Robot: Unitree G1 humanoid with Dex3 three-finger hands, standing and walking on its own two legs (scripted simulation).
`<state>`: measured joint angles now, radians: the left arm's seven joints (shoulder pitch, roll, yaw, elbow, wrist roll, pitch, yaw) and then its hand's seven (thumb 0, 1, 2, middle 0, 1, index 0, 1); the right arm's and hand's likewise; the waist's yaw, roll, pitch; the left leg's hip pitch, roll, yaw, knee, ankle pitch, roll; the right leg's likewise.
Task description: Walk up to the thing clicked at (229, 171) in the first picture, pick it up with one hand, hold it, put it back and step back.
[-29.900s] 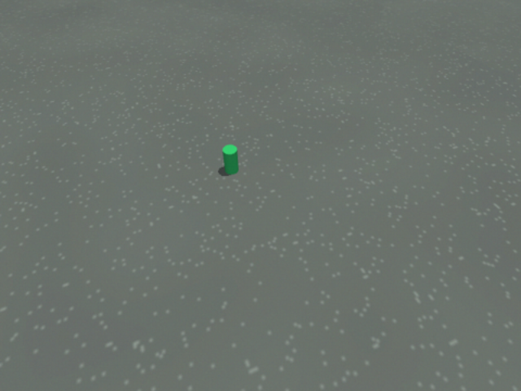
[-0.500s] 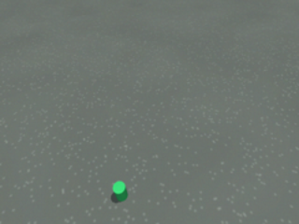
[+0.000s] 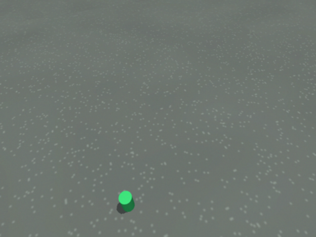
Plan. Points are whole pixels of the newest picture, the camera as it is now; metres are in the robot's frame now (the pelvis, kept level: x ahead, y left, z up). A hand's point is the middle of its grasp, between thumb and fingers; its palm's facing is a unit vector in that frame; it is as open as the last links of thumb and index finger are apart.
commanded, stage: stand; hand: left
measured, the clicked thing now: (126, 201) +0.42 +0.21 -0.71
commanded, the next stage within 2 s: step back in 0.32 s
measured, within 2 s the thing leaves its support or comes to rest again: neither
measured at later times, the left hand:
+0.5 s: hand out of the picture +0.08 +0.27 -0.17, palm faces +0.01 -0.93 -0.36, open 7.4 cm
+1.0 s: hand out of the picture +0.04 +0.31 -0.18, palm faces -0.09 -0.92 -0.37, open 7.4 cm
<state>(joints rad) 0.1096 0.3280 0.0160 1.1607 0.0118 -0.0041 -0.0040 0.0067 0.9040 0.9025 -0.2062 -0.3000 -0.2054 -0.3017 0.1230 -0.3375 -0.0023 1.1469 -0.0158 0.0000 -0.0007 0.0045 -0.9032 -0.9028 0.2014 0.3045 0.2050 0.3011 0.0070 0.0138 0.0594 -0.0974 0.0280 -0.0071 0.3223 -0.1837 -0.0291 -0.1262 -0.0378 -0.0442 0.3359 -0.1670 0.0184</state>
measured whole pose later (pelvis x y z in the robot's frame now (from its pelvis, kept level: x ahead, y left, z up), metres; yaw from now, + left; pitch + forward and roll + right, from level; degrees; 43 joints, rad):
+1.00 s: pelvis -0.09 +0.06 -0.03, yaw -4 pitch -2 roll +0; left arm 0.11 0.36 0.07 0.90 0.02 0.05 0.01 0.01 0.90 0.90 -0.21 -0.30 -0.21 -0.30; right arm 0.12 -0.35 -0.05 0.89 -0.01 0.04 -0.02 0.00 -0.90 -0.90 0.20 0.31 0.21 0.30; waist -0.02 -0.02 0.20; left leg -0.32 -0.04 0.09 0.66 -0.31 0.07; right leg -0.28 0.04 0.07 0.68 -0.38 -0.01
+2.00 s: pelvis -0.34 +0.05 -0.02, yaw -4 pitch -1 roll +1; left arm 0.18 0.34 0.08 0.78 0.04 0.05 0.00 0.01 0.90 0.90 -0.21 -0.30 -0.21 -0.30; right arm 0.19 -0.41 -0.05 0.85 0.01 0.04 -0.03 0.01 -0.90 -0.90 0.20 0.30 0.21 0.30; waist 0.01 0.02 0.14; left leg -0.43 -0.10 -0.11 1.09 -0.50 -0.01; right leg -0.34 0.00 0.05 0.61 -0.25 -0.01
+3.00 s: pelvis -0.65 +0.00 -0.02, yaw +1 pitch -3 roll +2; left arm 0.21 0.38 0.08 0.88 0.03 0.04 -0.01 0.01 0.90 0.90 -0.21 -0.30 -0.21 -0.30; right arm 0.28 -0.35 -0.05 0.97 -0.04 0.02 0.01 0.01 -0.90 -0.90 0.20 0.30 0.21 0.30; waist 0.01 -0.04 0.07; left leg -0.20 -0.04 0.00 0.58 -0.34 0.03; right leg -0.38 -0.05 -0.03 0.75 -0.42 -0.01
